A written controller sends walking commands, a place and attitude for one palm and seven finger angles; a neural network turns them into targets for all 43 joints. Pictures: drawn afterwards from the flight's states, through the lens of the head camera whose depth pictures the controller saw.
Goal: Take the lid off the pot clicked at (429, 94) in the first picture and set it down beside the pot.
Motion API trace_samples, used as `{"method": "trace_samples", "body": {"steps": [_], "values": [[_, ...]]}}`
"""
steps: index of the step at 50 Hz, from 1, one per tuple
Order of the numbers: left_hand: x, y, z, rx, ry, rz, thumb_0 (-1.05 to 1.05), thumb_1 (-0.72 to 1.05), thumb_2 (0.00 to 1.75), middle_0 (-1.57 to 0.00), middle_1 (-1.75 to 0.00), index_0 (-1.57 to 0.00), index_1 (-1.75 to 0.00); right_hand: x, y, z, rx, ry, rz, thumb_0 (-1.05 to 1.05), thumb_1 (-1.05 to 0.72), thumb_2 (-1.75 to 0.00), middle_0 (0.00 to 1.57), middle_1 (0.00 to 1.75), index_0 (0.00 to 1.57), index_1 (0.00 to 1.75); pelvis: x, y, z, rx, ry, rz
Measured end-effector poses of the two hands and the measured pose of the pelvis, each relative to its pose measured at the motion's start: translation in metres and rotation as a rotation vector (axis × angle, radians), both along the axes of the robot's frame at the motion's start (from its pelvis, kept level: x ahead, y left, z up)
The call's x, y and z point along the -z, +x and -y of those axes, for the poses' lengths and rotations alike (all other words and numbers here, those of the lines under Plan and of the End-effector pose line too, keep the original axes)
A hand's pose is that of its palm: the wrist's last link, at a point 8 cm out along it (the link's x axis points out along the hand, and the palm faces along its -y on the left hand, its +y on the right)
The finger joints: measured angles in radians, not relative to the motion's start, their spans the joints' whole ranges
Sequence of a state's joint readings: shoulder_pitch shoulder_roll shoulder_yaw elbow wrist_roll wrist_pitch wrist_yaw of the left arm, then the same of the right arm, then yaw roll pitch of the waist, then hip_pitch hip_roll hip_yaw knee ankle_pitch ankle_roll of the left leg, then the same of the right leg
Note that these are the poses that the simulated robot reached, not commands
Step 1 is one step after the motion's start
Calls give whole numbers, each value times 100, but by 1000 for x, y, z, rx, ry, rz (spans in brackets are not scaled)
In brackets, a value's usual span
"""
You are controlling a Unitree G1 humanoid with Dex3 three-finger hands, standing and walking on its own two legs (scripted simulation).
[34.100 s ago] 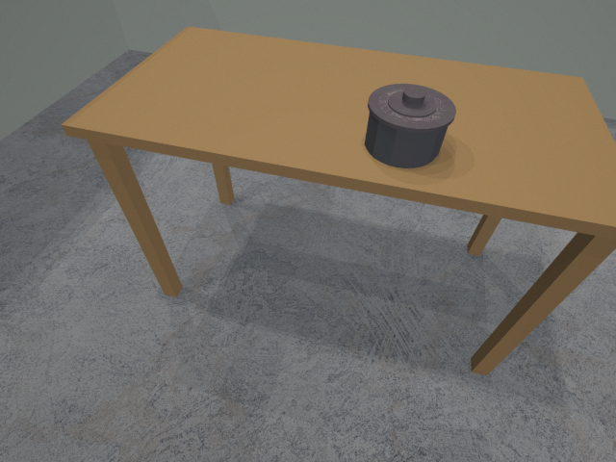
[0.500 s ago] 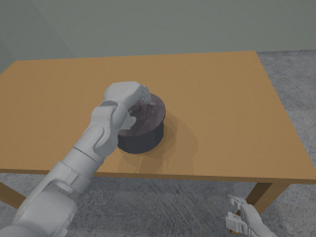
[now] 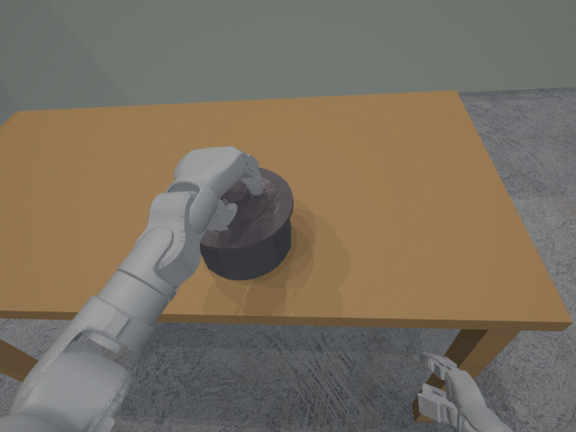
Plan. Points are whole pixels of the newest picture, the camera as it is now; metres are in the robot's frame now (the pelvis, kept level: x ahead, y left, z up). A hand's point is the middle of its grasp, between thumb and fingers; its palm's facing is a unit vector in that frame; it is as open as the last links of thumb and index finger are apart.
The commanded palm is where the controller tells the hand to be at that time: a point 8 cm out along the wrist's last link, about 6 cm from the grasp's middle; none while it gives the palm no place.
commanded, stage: close the fingers and squeeze the knob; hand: left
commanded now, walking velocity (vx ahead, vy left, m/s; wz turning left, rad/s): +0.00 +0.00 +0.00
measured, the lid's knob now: (235, 195) +0.43 +0.10 +0.11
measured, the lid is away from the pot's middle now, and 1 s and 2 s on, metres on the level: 0.01 0.01 0.01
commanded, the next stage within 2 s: lift the lid straight up in 0.20 s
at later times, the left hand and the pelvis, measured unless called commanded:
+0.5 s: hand (221, 204) +0.39 +0.11 +0.13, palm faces -0.18 -0.11 -0.98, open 7.0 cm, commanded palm +0.36 +0.12 +0.21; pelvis +0.00 +0.01 +0.00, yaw +0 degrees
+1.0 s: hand (217, 186) +0.39 +0.11 +0.17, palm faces -0.14 -0.08 -0.99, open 7.0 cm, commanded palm +0.37 +0.12 +0.25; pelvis +0.00 +0.01 +0.00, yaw +1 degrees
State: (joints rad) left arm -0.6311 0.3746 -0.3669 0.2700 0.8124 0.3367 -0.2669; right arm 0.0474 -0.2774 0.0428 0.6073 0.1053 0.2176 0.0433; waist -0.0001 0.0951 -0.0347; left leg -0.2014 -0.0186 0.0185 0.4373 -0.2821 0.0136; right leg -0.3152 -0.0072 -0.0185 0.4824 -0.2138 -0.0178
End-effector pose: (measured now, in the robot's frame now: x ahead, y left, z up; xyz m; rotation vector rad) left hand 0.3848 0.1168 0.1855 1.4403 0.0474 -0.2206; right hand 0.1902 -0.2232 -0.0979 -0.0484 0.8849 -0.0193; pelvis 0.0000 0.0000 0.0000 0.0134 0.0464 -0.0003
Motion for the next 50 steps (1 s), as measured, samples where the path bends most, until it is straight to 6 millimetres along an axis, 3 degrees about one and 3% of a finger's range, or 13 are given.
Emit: {"method": "trace_samples", "body": {"steps": [28, 50], "values": [[-3, -5, -5, 34, -1, -2, -2, 16, 120, -83, -55, -86, -55, 0, 8, -18, -24, 18, 5, 1, -91, -90, 20, 30, 20, 30, 0, 5, -11, -2, -6, 6], [-37, -8, 1, 61, 24, 42, 0, 11, 120, -86, -55, -91, -57, -1, 26, -35, -94, 39, 24, 1, -91, -90, 20, 30, 20, 30, -1, 4, -11, -20, -5, 11]]}}
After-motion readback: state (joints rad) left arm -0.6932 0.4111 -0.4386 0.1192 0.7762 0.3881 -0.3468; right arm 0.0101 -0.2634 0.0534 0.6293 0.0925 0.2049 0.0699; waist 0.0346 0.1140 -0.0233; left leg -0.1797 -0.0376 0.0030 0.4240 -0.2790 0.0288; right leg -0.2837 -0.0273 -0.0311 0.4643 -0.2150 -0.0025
